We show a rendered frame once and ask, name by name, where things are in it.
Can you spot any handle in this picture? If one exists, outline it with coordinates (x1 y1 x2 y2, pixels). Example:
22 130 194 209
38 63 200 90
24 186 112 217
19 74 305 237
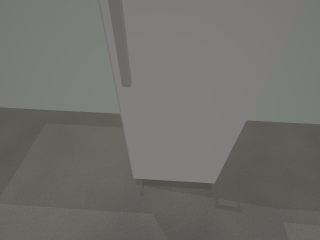
108 0 132 88

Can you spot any fridge door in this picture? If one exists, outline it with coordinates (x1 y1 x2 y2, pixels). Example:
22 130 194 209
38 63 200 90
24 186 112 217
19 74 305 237
100 0 307 184

